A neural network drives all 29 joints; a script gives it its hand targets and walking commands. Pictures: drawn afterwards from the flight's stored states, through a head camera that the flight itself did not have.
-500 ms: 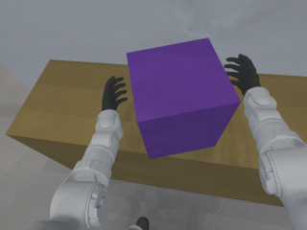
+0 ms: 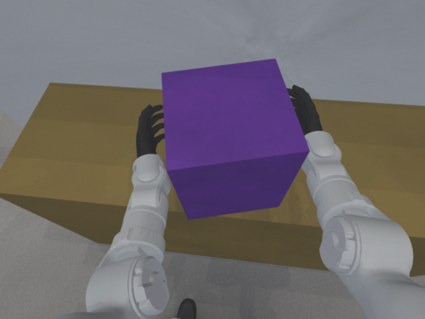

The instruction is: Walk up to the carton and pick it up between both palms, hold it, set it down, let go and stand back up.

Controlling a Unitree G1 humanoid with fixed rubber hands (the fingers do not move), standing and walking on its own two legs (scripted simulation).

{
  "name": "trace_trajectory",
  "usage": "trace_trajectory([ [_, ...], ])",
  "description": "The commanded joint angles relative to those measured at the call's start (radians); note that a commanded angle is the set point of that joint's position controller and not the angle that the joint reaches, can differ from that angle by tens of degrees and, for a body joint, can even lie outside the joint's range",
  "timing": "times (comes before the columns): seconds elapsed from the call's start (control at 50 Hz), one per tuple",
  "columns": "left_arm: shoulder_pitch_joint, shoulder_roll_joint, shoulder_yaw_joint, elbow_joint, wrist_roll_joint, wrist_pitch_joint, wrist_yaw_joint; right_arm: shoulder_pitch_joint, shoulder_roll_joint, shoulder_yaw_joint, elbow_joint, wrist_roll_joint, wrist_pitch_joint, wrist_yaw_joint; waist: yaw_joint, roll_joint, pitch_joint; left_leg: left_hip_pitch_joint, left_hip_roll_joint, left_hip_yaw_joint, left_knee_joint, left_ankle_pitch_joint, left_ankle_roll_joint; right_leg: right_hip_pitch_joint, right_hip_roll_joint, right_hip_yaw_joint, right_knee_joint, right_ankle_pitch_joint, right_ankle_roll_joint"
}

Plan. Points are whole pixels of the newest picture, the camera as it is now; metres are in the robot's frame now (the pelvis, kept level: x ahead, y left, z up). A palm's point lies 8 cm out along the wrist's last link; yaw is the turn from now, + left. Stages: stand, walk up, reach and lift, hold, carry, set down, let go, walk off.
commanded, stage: reach and lift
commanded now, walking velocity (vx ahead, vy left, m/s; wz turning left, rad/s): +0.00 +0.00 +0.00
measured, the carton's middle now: (227, 147) +0.45 +0.06 -0.01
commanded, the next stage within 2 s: none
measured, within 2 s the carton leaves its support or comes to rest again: neither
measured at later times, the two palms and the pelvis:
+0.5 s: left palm (148, 152) +0.39 +0.20 +0.03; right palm (308, 133) +0.48 -0.09 +0.04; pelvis +0.02 -0.01 +0.01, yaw +1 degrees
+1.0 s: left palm (148, 153) +0.39 +0.20 +0.03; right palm (308, 134) +0.48 -0.09 +0.04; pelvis +0.02 -0.01 +0.01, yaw +1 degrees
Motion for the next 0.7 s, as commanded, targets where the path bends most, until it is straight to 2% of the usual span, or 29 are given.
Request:
trace_trajectory([
  [0.0, -0.381, -0.371, -0.218, -0.025, 0.097, -0.026, -0.114, -0.407, 0.418, 0.057, -0.065, -0.159, -0.076, 0.117, 0.030, -0.108, -0.648, 0.408, -0.059, 0.125, 0.039, 0.386, 0.031, 0.504, -0.012, -0.090, 0.028, 0.427, 0.017],
  [0.14, -0.362, -0.371, -0.233, -0.039, 0.098, -0.023, -0.108, -0.393, 0.419, 0.034, -0.056, -0.178, -0.094, 0.118, 0.030, -0.093, -0.589, 0.442, -0.059, 0.134, 0.036, 0.395, 0.038, 0.472, -0.013, -0.094, 0.001, 0.354, 0.012],
  [0.4, -0.325, -0.385, -0.242, -0.048, 0.095, -0.036, -0.127, -0.363, 0.468, 0.058, -0.042, -0.181, -0.122, 0.108, 0.018, -0.091, -0.541, 0.383, -0.069, 0.136, 0.023, 0.384, 0.049, 0.560, -0.031, -0.085, 0.023, 0.458, 0.029],
  [0.68, -0.318, -0.389, -0.230, -0.030, 0.097, -0.052, -0.134, -0.338, 0.508, 0.077, -0.032, -0.192, -0.129, 0.102, 0.014, -0.103, -0.516, 0.343, -0.067, 0.138, -0.002, 0.328, 0.061, 0.591, -0.038, -0.076, 0.025, 0.459, 0.036],
])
